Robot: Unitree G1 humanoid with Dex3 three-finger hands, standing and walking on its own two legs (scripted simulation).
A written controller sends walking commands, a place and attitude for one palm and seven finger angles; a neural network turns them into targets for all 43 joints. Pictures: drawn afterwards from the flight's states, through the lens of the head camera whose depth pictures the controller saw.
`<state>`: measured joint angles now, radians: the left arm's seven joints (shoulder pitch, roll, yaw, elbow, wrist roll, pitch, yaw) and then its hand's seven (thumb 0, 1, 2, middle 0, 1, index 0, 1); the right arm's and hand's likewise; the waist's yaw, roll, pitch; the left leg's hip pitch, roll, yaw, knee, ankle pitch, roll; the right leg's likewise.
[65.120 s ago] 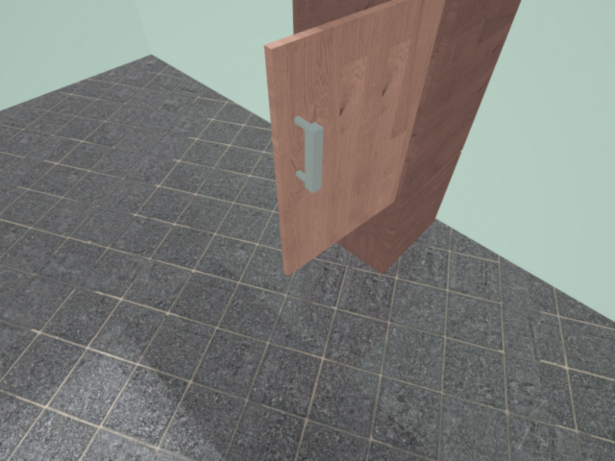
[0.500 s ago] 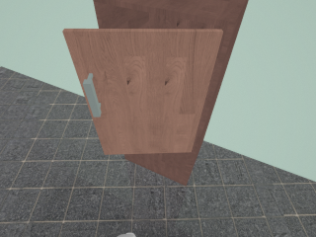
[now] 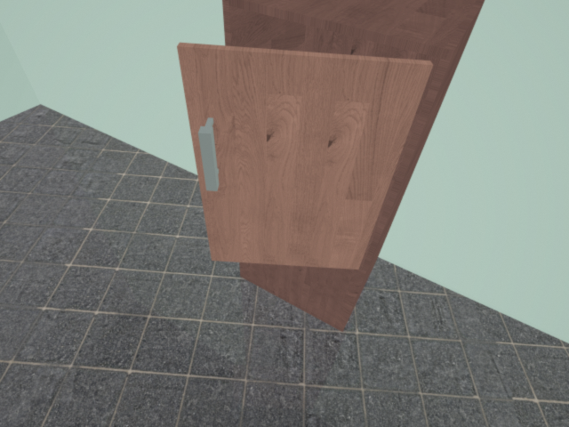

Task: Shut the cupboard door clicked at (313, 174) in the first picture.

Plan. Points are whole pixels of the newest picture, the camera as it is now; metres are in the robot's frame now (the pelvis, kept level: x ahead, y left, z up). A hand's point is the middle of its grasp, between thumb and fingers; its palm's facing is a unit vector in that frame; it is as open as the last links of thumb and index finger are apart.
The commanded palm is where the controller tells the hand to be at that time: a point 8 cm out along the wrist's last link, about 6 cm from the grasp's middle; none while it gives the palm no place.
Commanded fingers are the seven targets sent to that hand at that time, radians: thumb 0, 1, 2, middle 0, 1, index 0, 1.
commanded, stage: come to a stop and stand still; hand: left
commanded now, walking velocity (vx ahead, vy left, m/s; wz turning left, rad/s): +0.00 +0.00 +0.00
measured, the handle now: (211, 154) +0.59 +0.20 +0.06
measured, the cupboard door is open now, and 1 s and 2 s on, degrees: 28 28 28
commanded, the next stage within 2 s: look again from close up in 0.32 s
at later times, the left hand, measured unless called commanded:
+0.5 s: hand out of the picture -0.01 +0.15 -0.17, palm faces +0.01 -0.99 -0.17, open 7.3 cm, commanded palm none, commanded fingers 0.00 0.90 0.90 -0.20 -0.30 -0.20 -0.30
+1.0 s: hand out of the picture +0.02 +0.14 -0.16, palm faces +0.01 -0.98 -0.18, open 7.3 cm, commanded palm none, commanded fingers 0.00 0.90 0.90 -0.20 -0.30 -0.20 -0.30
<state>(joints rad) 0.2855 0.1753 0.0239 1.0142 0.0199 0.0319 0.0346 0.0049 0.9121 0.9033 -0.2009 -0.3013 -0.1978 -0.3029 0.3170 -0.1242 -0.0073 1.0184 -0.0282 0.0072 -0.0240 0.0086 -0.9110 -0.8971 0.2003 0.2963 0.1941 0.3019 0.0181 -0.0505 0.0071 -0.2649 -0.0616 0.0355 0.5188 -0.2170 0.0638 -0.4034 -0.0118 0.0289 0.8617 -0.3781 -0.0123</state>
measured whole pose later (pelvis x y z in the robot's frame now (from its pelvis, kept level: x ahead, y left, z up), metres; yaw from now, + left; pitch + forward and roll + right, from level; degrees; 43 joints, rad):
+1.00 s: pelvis +0.02 -0.03 +0.01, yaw -1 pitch +0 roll +1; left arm 0.29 0.15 -0.02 1.10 0.01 -0.03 0.03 0.00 0.91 0.90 -0.20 -0.30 -0.20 -0.30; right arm 0.25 -0.15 0.01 1.14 -0.01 -0.02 -0.03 0.01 -0.92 -0.90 0.20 0.30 0.20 0.30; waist 0.00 -0.01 0.04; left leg -0.21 -0.02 0.03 0.40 -0.19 0.01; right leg -0.15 0.03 0.01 0.43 -0.28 -0.04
